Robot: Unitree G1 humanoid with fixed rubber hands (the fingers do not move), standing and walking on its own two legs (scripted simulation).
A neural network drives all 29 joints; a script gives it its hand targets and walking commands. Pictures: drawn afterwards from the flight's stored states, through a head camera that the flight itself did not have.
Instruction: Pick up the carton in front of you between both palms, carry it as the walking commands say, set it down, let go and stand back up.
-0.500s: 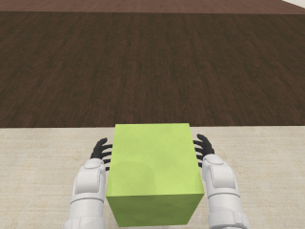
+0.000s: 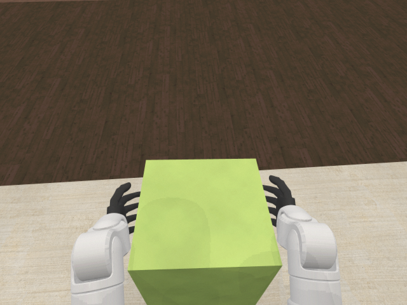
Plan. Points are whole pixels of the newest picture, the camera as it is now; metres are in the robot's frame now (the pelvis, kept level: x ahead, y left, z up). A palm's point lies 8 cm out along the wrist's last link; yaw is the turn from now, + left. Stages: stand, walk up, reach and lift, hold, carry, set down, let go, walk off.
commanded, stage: carry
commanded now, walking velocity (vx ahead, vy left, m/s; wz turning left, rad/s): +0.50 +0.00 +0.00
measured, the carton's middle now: (202, 238) +0.26 +0.00 +0.01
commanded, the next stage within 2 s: none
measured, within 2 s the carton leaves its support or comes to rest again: neither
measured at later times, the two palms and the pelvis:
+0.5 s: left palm (146, 118) +0.56 +0.14 +0.09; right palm (257, 110) +0.59 -0.16 +0.09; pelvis +0.31 -0.03 +0.00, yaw +3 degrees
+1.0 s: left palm (161, 60) +0.91 +0.13 +0.08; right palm (243, 57) +0.92 -0.17 +0.09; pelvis +0.66 -0.02 -0.01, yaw +0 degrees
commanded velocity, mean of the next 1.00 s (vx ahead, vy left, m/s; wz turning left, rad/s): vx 0.50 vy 0.00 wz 0.00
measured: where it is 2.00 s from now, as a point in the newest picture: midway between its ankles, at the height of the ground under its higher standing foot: (200, 151)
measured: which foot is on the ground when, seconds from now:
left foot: down 0.00-0.16, up 0.18-0.56, down 0.58-1.00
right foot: up 0.00-0.10, down 0.12-0.60, up 0.62-1.00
